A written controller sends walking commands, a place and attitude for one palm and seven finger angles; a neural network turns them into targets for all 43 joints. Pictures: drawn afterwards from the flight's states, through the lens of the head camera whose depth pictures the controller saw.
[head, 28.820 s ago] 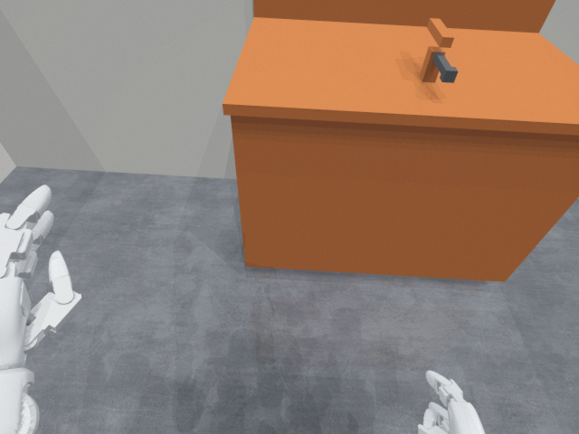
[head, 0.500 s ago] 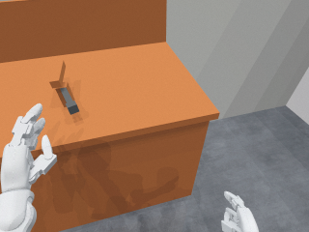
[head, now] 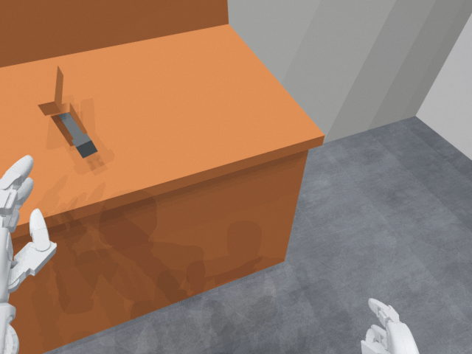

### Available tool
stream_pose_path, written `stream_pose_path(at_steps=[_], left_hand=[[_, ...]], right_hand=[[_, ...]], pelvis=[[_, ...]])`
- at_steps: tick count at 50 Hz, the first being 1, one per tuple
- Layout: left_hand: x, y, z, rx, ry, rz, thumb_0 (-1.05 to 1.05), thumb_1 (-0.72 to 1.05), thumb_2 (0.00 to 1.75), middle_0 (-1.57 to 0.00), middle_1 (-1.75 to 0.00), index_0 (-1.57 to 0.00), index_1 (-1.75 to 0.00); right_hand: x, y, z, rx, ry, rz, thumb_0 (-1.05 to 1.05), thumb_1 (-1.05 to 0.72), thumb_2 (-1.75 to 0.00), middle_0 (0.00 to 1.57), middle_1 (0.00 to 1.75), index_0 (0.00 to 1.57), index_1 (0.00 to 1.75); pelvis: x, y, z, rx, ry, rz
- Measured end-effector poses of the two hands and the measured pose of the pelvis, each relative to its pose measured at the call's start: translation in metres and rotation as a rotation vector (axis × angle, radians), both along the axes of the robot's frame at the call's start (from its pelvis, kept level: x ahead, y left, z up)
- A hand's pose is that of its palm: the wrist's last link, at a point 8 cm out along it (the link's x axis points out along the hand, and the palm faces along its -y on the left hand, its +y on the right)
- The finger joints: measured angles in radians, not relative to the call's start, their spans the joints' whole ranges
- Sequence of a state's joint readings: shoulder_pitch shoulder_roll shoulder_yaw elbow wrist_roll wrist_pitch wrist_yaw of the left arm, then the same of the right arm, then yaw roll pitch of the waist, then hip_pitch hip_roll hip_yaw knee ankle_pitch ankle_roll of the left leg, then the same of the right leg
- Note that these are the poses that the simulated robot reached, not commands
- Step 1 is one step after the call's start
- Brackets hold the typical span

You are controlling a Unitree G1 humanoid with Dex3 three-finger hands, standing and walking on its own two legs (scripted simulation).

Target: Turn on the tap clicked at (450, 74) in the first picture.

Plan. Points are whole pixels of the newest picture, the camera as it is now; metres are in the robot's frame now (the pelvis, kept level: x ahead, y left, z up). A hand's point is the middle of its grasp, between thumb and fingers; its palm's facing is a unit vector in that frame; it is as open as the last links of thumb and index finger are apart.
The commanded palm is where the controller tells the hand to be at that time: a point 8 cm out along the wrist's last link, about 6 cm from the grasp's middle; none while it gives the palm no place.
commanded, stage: step back with the hand held close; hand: left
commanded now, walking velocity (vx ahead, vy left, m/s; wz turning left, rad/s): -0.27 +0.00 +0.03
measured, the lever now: (84, 145) +0.43 +0.30 +0.12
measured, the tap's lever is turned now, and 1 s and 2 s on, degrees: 19 19 19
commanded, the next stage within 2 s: stop stepping back and stand still in 1.02 s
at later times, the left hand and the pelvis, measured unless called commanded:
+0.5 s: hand (45, 283) +0.17 +0.23 +0.16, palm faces +0.40 -0.82 -0.42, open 7.4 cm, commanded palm +0.10 +0.27 +0.18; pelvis -0.06 -0.01 +0.00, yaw +1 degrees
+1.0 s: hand out of the picture +0.03 +0.25 +0.17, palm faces +0.49 -0.79 -0.38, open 7.4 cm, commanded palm -0.02 +0.28 +0.18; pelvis -0.17 -0.01 +0.00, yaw +2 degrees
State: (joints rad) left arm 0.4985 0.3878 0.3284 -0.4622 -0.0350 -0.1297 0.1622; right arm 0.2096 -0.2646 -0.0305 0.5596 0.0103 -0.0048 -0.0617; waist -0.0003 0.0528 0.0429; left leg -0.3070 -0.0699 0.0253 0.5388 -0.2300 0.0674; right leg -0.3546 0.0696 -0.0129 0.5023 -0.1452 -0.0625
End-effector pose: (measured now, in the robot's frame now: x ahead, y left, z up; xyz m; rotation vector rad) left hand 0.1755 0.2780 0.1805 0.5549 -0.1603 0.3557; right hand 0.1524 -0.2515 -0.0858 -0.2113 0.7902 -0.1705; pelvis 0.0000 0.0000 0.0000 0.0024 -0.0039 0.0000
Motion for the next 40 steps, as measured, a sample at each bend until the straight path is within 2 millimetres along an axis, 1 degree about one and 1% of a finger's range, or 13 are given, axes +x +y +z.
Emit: stream_pose_path(at_steps=[8, 12, 16, 18, 20, 25, 28, 30, 35, 38, 40], left_hand=[[-0.024, 0.01, -0.002, 0.006, -0.044, 0.024, 0.02, 0.89, 0.89, -0.21, -0.3, -0.21, -0.3], [-0.031, 0.015, -0.001, 0.018, -0.083, 0.043, 0.02, 0.89, 0.89, -0.21, -0.3, -0.21, -0.3], [-0.036, 0.016, 0.001, 0.014, -0.122, 0.063, 0.02, 0.89, 0.89, -0.21, -0.3, -0.21, -0.3], [-0.037, 0.014, 0.001, -0.006, -0.131, 0.07, 0.02, 0.89, 0.89, -0.21, -0.3, -0.21, -0.3], [-0.038, 0.008, 0.0, -0.033, -0.12, 0.066, 0.02, 0.89, 0.89, -0.21, -0.3, -0.2, -0.3], [-0.045, -0.014, -0.004, -0.052, -0.07, -0.01, 0.02, 0.89, 0.89, -0.21, -0.3, -0.2, -0.3], [-0.058, -0.02, -0.001, -0.04, -0.051, -0.05, 0.02, 0.89, 0.89, -0.21, -0.3, -0.21, -0.3], [-0.068, -0.018, 0.001, -0.022, -0.038, -0.054, 0.02, 0.89, 0.89, -0.21, -0.3, -0.21, -0.3], [-0.098, 0.002, 0.001, 0.001, -0.02, -0.006, 0.02, 0.89, 0.89, -0.21, -0.3, -0.21, -0.3], [-0.118, 0.016, 0.0, -0.001, -0.047, 0.009, 0.02, 0.89, 0.89, -0.21, -0.3, -0.21, -0.3], [-0.133, 0.024, -0.001, 0.005, -0.067, 0.02, 0.02, 0.89, 0.89, -0.21, -0.3, -0.21, -0.3]], right_hand=[[-0.016, 0.022, -0.005, 0.007, -0.006, 0.04, 0.02, -0.9, -0.9, 0.2, 0.3, 0.2, 0.3], [-0.02, 0.031, -0.008, 0.012, -0.018, 0.062, 0.02, -0.9, -0.9, 0.2, 0.3, 0.2, 0.3], [-0.023, 0.036, -0.011, 0.024, -0.025, 0.079, 0.02, -0.9, -0.9, 0.2, 0.3, 0.2, 0.3], [-0.024, 0.036, -0.011, 0.035, -0.025, 0.085, 0.02, -0.9, -0.9, 0.2, 0.3, 0.2, 0.3], [-0.025, 0.036, -0.01, 0.043, -0.025, 0.093, 0.02, -0.9, -0.9, 0.2, 0.3, 0.2, 0.3], [-0.032, 0.026, -0.004, 0.059, -0.039, 0.081, 0.02, -0.9, -0.9, 0.2, 0.3, 0.21, 0.3], [-0.041, 0.017, 0.004, 0.042, -0.027, 0.06, 0.02, -0.9, -0.9, 0.2, 0.3, 0.21, 0.3], [-0.048, 0.013, 0.011, 0.023, -0.017, 0.051, 0.01, -0.9, -0.9, 0.2, 0.3, 0.2, 0.3], [-0.069, 0.009, 0.019, -0.039, 0.0, 0.054, 0.01, -0.9, -0.9, 0.2, 0.3, 0.2, 0.3], [-0.081, 0.012, 0.016, -0.08, -0.009, 0.07, 0.01, -0.9, -0.9, 0.2, 0.3, 0.2, 0.3], [-0.092, 0.018, 0.013, -0.081, -0.007, 0.067, 0.01, -0.9, -0.9, 0.2, 0.3, 0.2, 0.3]], pelvis=[[-0.021, 0.009, -0.006, -0.001, -0.001, -0.001], [-0.028, 0.011, -0.01, 0.007, -0.015, -0.001], [-0.031, 0.009, -0.012, 0.016, -0.021, 0.012], [-0.033, 0.006, -0.011, 0.019, -0.01, 0.006], [-0.039, 0.002, -0.008, 0.012, -0.004, -0.004], [-0.056, -0.008, -0.005, -0.013, 0.013, 0.01], [-0.065, -0.011, 0.0, 0.001, 0.027, 0.028], [-0.071, -0.011, 0.003, 0.015, 0.035, 0.036], [-0.093, -0.005, 0.006, 0.03, 0.059, 0.059], [-0.11, 0.006, -0.001, -0.004, 0.07, 0.085], [-0.124, 0.009, -0.004, 0.01, 0.056, 0.085]])
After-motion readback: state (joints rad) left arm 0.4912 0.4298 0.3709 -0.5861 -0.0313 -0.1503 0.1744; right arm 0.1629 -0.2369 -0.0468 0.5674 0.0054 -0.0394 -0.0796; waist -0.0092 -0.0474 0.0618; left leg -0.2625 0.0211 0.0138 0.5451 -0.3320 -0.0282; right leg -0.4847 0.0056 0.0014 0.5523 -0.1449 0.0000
